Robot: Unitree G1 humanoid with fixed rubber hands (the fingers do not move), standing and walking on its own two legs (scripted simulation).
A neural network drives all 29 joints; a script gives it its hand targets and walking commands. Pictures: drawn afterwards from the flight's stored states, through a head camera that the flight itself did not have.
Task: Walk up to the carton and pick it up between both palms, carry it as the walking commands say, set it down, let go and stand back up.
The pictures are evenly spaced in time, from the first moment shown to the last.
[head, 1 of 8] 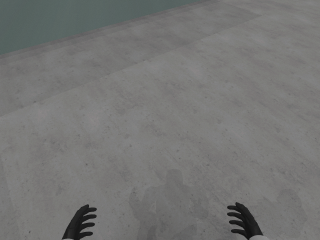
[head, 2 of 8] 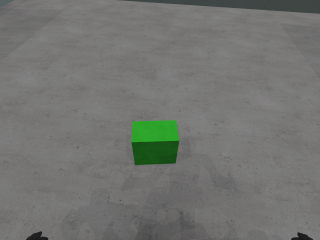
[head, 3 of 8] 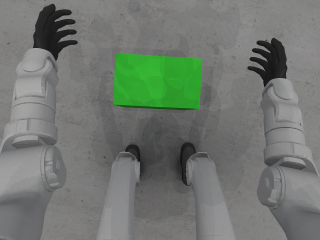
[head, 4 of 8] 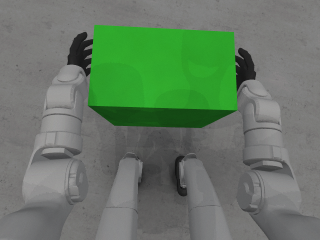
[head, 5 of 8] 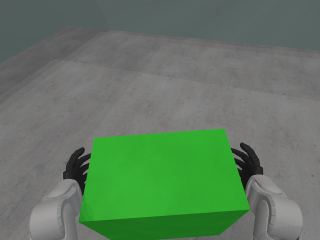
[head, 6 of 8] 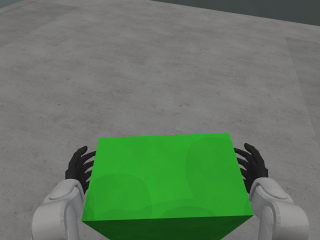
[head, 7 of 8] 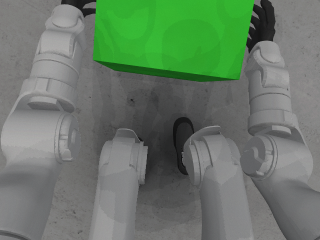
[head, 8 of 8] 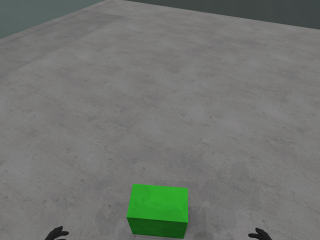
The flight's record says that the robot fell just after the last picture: no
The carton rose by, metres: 0.66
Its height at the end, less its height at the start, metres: +0.00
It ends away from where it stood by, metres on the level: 0.81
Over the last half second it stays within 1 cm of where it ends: yes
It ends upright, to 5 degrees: yes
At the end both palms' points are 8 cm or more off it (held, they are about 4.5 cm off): yes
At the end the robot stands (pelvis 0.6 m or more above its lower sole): yes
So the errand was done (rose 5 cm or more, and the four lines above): yes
